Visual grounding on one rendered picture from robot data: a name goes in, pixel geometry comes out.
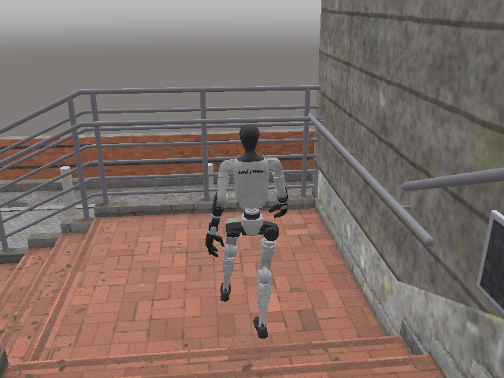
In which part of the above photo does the robot torso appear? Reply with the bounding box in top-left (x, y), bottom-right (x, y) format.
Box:
top-left (232, 154), bottom-right (269, 236)

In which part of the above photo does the robot left forearm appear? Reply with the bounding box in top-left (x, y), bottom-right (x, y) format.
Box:
top-left (207, 193), bottom-right (224, 235)

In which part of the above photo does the left robot upper arm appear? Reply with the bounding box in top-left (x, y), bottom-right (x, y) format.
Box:
top-left (217, 159), bottom-right (235, 205)

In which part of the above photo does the robot right forearm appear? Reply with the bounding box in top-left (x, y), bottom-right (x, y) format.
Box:
top-left (277, 187), bottom-right (288, 209)

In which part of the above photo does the robot left hand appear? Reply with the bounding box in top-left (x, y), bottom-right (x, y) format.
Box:
top-left (206, 233), bottom-right (224, 257)

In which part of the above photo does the robot left shin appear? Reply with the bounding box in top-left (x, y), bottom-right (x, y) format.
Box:
top-left (223, 244), bottom-right (234, 291)

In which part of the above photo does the right robot upper arm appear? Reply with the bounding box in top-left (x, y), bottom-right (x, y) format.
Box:
top-left (267, 157), bottom-right (287, 198)

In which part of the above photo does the robot right hand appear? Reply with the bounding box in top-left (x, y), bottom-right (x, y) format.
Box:
top-left (269, 204), bottom-right (287, 218)

